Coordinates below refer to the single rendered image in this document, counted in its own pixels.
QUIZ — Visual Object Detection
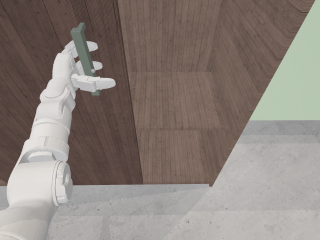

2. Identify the robot left hand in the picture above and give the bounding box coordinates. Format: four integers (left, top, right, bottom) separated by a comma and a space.
52, 40, 116, 92

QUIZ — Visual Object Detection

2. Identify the left robot forearm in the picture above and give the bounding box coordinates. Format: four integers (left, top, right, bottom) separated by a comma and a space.
6, 77, 76, 205

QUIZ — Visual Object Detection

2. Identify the robot left upper arm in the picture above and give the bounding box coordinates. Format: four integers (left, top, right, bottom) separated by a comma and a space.
0, 160, 73, 240

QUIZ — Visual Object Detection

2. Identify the handle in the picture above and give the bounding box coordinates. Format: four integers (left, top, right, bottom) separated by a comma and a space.
70, 22, 101, 96

